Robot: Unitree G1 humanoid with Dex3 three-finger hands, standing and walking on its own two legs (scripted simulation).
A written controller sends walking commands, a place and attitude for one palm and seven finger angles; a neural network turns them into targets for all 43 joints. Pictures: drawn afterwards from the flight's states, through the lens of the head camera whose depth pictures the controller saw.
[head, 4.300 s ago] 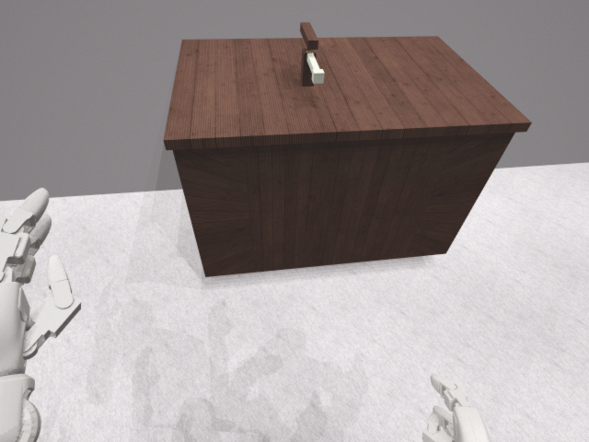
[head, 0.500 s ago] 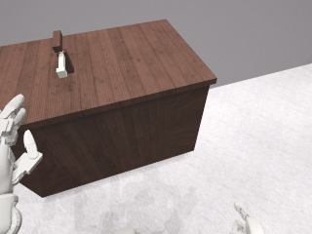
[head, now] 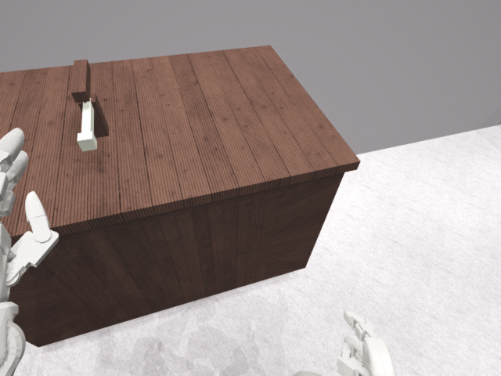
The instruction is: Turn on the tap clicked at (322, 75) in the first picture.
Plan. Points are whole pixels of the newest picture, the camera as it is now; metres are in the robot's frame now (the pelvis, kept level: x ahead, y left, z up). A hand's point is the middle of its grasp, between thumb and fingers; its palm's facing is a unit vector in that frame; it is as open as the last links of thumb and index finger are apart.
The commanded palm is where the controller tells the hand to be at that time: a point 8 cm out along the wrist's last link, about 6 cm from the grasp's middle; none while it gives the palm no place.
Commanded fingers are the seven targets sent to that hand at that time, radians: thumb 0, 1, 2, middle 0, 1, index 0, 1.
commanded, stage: take the last steps up to it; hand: left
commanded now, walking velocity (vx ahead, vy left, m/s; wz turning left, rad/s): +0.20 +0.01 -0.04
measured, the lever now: (87, 141) +0.52 +0.36 +0.05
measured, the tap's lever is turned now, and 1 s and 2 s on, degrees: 0 0 0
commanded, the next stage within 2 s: come to a stop and stand still in 0.28 s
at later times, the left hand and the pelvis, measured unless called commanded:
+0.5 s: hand (124, 187) +0.30 +0.19 +0.18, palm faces +0.35 -0.82 -0.46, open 7.4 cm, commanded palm +0.24 +0.24 +0.18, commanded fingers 0.00 0.90 0.90 -0.20 -0.30 -0.20 -0.30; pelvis +0.08 -0.04 +0.00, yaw +0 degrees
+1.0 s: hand (125, 221) +0.26 +0.17 +0.17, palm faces +0.37 -0.83 -0.42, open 7.4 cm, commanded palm +0.21 +0.22 +0.18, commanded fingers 0.00 0.90 0.90 -0.20 -0.30 -0.20 -0.30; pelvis +0.04 -0.06 +0.00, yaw -2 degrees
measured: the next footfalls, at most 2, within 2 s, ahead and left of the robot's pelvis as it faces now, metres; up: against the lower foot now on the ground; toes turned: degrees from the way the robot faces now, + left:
right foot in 0.16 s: +0.12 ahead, -0.13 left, +0.00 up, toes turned -9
left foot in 0.56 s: +0.18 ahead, +0.08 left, +0.00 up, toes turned +5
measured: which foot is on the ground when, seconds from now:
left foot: down 0.00-0.18, up 0.20-0.54, down 0.56-0.96, up 0.98-1.00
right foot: up 0.00-0.14, down 0.16-0.60, up 0.62-0.86, down 0.88-1.00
